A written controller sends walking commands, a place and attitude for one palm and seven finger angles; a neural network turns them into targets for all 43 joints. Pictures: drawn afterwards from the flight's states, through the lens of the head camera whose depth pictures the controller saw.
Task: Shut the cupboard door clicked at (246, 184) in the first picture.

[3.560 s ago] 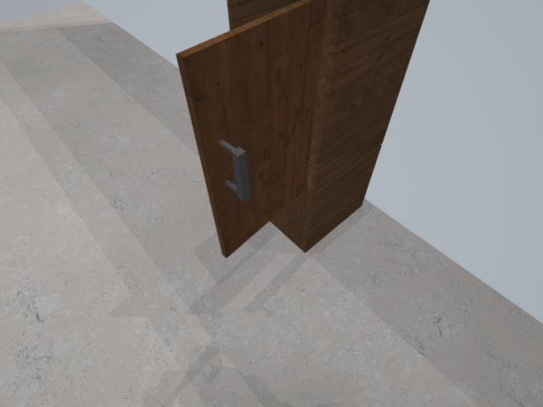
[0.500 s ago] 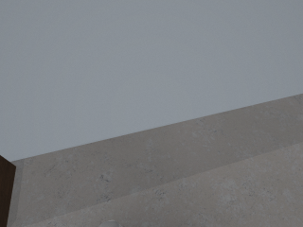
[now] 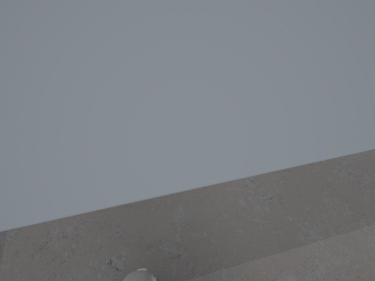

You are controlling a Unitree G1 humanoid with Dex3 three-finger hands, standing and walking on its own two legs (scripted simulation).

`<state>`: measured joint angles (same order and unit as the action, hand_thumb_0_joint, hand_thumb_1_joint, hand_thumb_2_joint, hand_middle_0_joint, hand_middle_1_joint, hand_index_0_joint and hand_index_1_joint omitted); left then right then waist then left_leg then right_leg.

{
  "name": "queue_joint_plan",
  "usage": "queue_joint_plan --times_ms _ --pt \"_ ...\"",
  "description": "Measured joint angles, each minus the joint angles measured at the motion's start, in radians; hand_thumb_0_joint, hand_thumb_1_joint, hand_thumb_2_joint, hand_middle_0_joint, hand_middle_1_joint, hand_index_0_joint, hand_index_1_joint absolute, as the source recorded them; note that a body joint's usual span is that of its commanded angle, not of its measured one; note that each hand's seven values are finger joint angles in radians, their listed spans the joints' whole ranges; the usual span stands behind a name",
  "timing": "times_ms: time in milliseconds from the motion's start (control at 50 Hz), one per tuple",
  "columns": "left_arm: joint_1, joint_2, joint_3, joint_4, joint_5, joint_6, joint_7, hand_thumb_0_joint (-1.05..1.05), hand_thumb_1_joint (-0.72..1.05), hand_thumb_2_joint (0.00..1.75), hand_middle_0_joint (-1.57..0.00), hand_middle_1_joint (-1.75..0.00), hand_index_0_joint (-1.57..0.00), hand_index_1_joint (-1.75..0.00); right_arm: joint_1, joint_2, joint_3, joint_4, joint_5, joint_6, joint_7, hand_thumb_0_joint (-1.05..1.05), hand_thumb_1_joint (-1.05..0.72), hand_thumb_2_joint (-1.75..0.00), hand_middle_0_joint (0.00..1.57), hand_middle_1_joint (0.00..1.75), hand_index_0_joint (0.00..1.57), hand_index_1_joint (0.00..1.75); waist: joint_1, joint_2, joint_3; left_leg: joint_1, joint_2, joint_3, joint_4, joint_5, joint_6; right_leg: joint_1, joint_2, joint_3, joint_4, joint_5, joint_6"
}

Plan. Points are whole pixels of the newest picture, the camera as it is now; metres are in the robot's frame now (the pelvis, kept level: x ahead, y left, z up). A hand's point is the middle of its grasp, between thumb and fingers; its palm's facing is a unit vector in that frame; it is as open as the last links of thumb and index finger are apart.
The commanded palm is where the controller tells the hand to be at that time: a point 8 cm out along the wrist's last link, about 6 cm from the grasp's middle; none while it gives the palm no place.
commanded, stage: turn to face it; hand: left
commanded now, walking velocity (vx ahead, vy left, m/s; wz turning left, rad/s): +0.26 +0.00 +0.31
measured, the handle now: out of the picture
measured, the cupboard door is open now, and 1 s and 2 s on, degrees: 95 95 95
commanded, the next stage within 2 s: none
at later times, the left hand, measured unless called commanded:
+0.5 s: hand (125, 251) +0.21 +0.17 -0.16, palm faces +0.29 -0.93 -0.22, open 7.3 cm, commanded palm none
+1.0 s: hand (132, 250) +0.21 +0.15 -0.16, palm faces +0.53 -0.79 -0.30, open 7.4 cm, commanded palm none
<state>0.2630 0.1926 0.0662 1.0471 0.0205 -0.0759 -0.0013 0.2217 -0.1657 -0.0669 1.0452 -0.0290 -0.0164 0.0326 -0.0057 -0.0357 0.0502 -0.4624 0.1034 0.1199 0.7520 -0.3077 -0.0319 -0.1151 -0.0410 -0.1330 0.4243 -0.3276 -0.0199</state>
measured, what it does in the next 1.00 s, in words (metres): walks ahead, turning left: left foot, then right foot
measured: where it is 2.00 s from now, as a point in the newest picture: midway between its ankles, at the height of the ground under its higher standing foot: (203, 255)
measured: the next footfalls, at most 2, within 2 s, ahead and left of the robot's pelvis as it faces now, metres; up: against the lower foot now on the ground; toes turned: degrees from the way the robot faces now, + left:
left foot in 0.08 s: +0.17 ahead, +0.13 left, +0.00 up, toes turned +8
right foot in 0.32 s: +0.21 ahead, -0.14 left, +0.00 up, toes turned +2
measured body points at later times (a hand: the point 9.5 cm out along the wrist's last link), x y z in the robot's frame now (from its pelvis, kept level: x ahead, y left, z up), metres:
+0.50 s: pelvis +0.17 -0.04 +0.00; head +0.21 -0.03 +0.45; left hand +0.19 +0.22 -0.14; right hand +0.29 -0.26 -0.16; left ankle +0.14 +0.10 -0.69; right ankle +0.17 -0.14 -0.74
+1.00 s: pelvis +0.26 -0.07 -0.01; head +0.31 -0.06 +0.44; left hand +0.18 +0.19 -0.14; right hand +0.48 -0.24 -0.16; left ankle +0.17 +0.04 -0.67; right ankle +0.30 -0.17 -0.74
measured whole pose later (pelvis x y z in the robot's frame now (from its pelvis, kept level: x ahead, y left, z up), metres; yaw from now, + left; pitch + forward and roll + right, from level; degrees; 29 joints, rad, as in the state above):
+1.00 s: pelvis +0.26 -0.07 -0.01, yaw +34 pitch +0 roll +2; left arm 0.20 0.22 0.04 0.87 0.02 0.01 0.02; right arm 0.13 -0.26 -0.09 0.91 -0.02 0.08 0.03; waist -0.01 0.01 0.12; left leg -0.48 0.02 0.02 1.05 -0.50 -0.06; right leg -0.26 -0.10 -0.12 0.60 -0.34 -0.01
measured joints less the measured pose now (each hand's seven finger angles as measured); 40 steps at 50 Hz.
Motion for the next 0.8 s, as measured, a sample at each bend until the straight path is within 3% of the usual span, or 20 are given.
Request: queue_joint_plan --times_ms 60,80,100,140,180,220,280,320,360,420,460,520,580,600,620,640,680,720,800 --pt "0.048 0.002 -0.006 0.039 -0.006 0.011 -0.005 0.0 0.93 0.9 -0.2 -0.3 -0.2 -0.3 -0.054 -0.013 0.005 -0.038 -0.002 -0.028 0.001 0.0 -0.91 -0.9 0.19 0.3 0.19 0.3 0.006 -0.003 0.015 0.049 -0.028 0.032 -0.19 0.114 0.027 0.045 -0.003 0.0 0.042 -0.063 0.015" --pt "0.072 -0.007 -0.009 0.044 -0.008 0.018 -0.006 0.0 0.93 0.9 -0.2 -0.3 -0.2 -0.3 -0.064 -0.028 0.007 -0.054 -0.007 -0.041 0.0 0.0 -0.91 -0.9 0.19 0.3 0.19 0.3 0.012 0.021 0.011 0.07 -0.019 0.014 -0.23 0.166 0.062 0.021 0.008 -0.006 0.127 -0.097 0.019" --pt "0.083 -0.004 -0.013 0.053 -0.009 0.029 -0.007 0.0 0.93 0.9 -0.2 -0.3 -0.2 -0.3 -0.077 -0.027 0.007 -0.061 -0.01 -0.051 -0.007 0.0 -0.91 -0.9 0.19 0.3 0.19 0.3 0.008 0.021 0.013 0.063 -0.015 0.012 -0.19 0.183 0.075 -0.026 0.004 0.0 0.272 -0.139 0.02" --pt "0.074 0.01 -0.015 0.062 -0.005 0.056 -0.003 0.01 0.92 0.9 -0.2 -0.3 -0.2 -0.3 -0.083 -0.014 0.011 -0.071 -0.01 -0.057 -0.019 0.0 -0.91 -0.9 0.19 0.3 0.19 0.3 0.003 -0.003 0.02 0.067 -0.025 0.013 -0.124 0.11 0.065 -0.138 0.002 0.039 0.559 -0.193 0.02" --pt "0.031 0.014 -0.016 0.054 -0.001 0.074 -0.005 0.01 0.92 0.9 -0.2 -0.3 -0.2 -0.3 -0.06 -0.011 0.016 -0.073 -0.007 -0.054 -0.03 0.0 -0.91 -0.9 0.19 0.3 0.19 0.3 0.002 -0.001 0.02 0.087 -0.041 -0.009 -0.142 0.079 0.047 -0.234 -0.005 0.045 0.683 -0.177 0.029" --pt "-0.02 0.008 -0.016 0.02 -0.001 0.079 -0.012 0.01 0.91 0.9 -0.2 -0.3 -0.2 -0.3 -0.035 -0.014 0.022 -0.059 -0.008 -0.04 -0.036 -0.01 -0.91 -0.9 0.19 0.3 0.19 0.3 0.006 0.017 0.025 0.111 -0.054 -0.045 -0.186 0.095 0.03 -0.284 -0.018 0.045 0.622 -0.149 0.04" --pt "-0.076 -0.007 -0.018 -0.044 -0.004 0.067 -0.019 0.01 0.91 0.9 -0.2 -0.3 -0.2 -0.3 -0.003 -0.017 0.03 -0.033 -0.006 -0.005 -0.035 0.0 -0.91 -0.9 0.2 0.3 0.19 0.3 0.008 0.047 0.028 0.127 -0.063 -0.104 -0.203 0.093 0.017 -0.284 -0.021 0.049 0.393 -0.076 0.055" --pt "-0.086 -0.003 -0.017 -0.087 -0.002 0.053 -0.019 0.01 0.91 0.9 -0.2 -0.3 -0.2 -0.3 0.018 -0.009 0.028 -0.025 0.0 0.024 -0.03 0.0 -0.91 -0.9 0.2 0.3 0.2 0.3 0.008 0.035 0.013 0.114 -0.077 -0.126 -0.154 0.045 0.009 -0.244 -0.033 0.058 0.218 -0.033 0.051" --pt "-0.098 -0.007 -0.015 -0.107 0.002 0.053 -0.01 0.01 0.91 0.9 -0.2 -0.3 -0.2 -0.3 0.023 -0.009 0.017 -0.02 0.004 0.055 -0.022 0.0 -0.91 -0.9 0.2 0.3 0.2 0.3 0.008 0.029 0.011 0.066 -0.079 -0.124 0.006 -0.11 0.009 -0.236 -0.048 0.035 0.23 0.032 0.023" --pt "-0.097 -0.027 -0.018 -0.115 0.003 0.061 0.004 0.01 0.91 0.9 -0.2 -0.3 -0.2 -0.3 0.008 -0.024 0.0 -0.018 0.004 0.079 -0.016 0.0 -0.91 -0.9 0.2 0.3 0.2 0.3 -0.004 0.039 0.011 -0.006 -0.064 -0.095 0.262 -0.17 -0.002 -0.175 -0.059 -0.02 0.201 -0.003 0.011" --pt "-0.088 -0.028 -0.013 -0.114 0.002 0.057 0.014 0.0 0.91 0.9 -0.2 -0.3 -0.2 -0.3 -0.009 -0.026 -0.004 -0.03 0.005 0.08 -0.014 0.0 -0.91 -0.9 0.2 0.3 0.2 0.3 -0.008 0.022 0.012 -0.011 -0.055 -0.061 0.273 -0.174 -0.015 -0.132 -0.071 -0.044 0.149 0.001 0.017" --pt "-0.079 -0.008 -0.009 -0.112 0.003 0.051 0.016 0.0 0.92 0.9 -0.21 -0.3 -0.2 -0.3 -0.042 -0.028 0.0 -0.061 0.008 0.069 -0.009 0.0 -0.91 -0.9 0.19 0.3 0.19 0.3 -0.003 -0.012 0.023 0.024 -0.058 -0.011 0.116 -0.143 -0.023 -0.09 -0.094 -0.072 0.105 0.001 0.02" --pt "-0.063 0.012 -0.009 -0.108 -0.001 0.056 0.012 0.0 0.92 0.9 -0.21 -0.3 -0.2 -0.3 -0.081 -0.043 0.005 -0.1 0.008 0.055 -0.006 0.0 -0.91 -0.9 0.19 0.3 0.19 0.3 0.001 -0.027 0.039 0.087 -0.076 0.024 -0.095 -0.013 -0.013 -0.081 -0.117 -0.099 0.148 -0.041 0.032" --pt "-0.051 0.014 -0.008 -0.109 -0.005 0.062 0.01 0.0 0.92 0.9 -0.21 -0.3 -0.2 -0.3 -0.089 -0.056 0.007 -0.118 0.005 0.047 -0.003 0.0 -0.91 -0.9 0.19 0.3 0.19 0.3 0.001 -0.014 0.038 0.115 -0.071 0.025 -0.165 0.103 0.006 -0.1 -0.117 -0.107 0.206 -0.062 0.04" --pt "-0.04 0.015 -0.009 -0.11 -0.01 0.071 0.008 0.0 0.92 0.9 -0.21 -0.3 -0.2 -0.3 -0.094 -0.071 0.005 -0.135 0.002 0.037 -0.003 0.0 -0.91 -0.9 0.19 0.3 0.19 0.3 -0.002 0.01 0.031 0.122 -0.062 0.004 -0.183 0.104 0.05 -0.142 -0.106 -0.101 0.314 -0.116 0.06" --pt "-0.044 0.028 -0.008 -0.109 -0.011 0.088 0.01 0.0 0.92 0.9 -0.21 -0.3 -0.2 -0.3 -0.105 -0.072 0.003 -0.142 0.0 0.03 -0.007 0.0 -0.91 -0.9 0.19 0.3 0.19 0.3 -0.006 0.007 0.036 0.107 -0.063 -0.007 -0.148 0.065 0.066 -0.187 -0.099 -0.06 0.434 -0.183 0.073" --pt "-0.067 0.052 -0.003 -0.107 -0.009 0.117 0.018 0.01 0.91 0.9 -0.21 -0.3 -0.2 -0.3 -0.109 -0.067 0.007 -0.155 0.0 0.024 -0.016 0.0 -0.91 -0.9 0.19 0.3 0.19 0.3 -0.006 -0.003 0.048 0.097 -0.068 -0.031 -0.114 0.023 0.054 -0.264 -0.074 0.014 0.61 -0.236 0.093" --pt "-0.097 0.063 0.003 -0.113 -0.01 0.131 0.018 0.01 0.91 0.9 -0.2 -0.3 -0.2 -0.3 -0.101 -0.069 0.011 -0.16 -0.002 0.028 -0.025 0.0 -0.91 -0.9 0.2 0.3 0.19 0.3 -0.002 0.004 0.056 0.104 -0.07 -0.066 -0.132 0.031 0.028 -0.309 -0.054 0.052 0.663 -0.217 0.102" --pt "-0.131 0.061 0.003 -0.154 -0.013 0.128 0.005 0.01 0.91 0.9 -0.2 -0.3 -0.2 -0.3 -0.084 -0.083 0.01 -0.149 -0.006 0.053 -0.026 0.0 -0.91 -0.9 0.2 0.3 0.2 0.3 0.002 0.044 0.061 0.116 -0.067 -0.137 -0.169 0.057 0.001 -0.297 -0.03 0.079 0.492 -0.173 0.099"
